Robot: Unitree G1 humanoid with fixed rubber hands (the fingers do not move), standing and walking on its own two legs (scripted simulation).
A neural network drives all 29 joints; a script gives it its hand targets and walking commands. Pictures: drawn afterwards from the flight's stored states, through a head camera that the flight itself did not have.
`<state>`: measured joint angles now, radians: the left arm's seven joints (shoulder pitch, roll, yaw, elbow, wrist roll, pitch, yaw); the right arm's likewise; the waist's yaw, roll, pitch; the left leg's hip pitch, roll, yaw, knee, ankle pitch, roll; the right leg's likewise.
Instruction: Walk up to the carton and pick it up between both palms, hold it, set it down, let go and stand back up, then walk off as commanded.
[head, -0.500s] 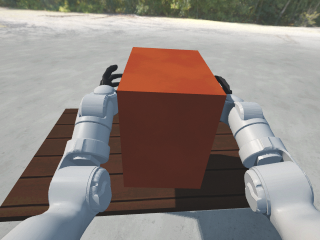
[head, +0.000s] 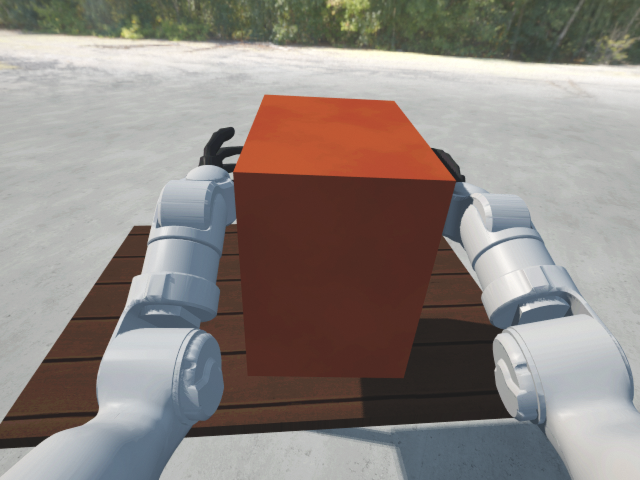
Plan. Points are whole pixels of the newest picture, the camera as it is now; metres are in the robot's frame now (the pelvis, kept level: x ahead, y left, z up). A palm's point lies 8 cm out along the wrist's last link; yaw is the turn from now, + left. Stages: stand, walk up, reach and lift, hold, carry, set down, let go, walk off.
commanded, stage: reach and lift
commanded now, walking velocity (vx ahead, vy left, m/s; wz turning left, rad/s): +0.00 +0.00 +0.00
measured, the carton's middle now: (328, 224) +0.42 -0.01 +0.22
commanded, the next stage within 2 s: hold in 0.20 s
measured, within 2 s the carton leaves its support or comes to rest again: neither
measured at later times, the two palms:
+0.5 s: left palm (212, 174) +0.38 +0.13 +0.31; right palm (452, 192) +0.37 -0.15 +0.29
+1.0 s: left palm (202, 150) +0.35 +0.14 +0.34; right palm (464, 182) +0.34 -0.15 +0.31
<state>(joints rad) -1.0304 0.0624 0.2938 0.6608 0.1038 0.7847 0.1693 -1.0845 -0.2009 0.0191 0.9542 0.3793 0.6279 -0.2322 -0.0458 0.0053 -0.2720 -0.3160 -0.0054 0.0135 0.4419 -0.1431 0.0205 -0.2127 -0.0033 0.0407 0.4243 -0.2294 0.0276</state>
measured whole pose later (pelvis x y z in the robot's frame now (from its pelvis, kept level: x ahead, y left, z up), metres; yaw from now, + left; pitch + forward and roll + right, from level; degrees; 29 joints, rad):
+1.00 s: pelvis -0.01 +0.00 +0.00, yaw +0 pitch +0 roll -1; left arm -1.18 0.11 0.29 0.76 0.10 0.88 0.15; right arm -1.15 -0.24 0.05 0.92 0.41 0.78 -0.25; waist -0.05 0.01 -0.31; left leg -0.31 -0.01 0.01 0.43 -0.12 0.03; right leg -0.22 0.00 0.04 0.42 -0.21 0.03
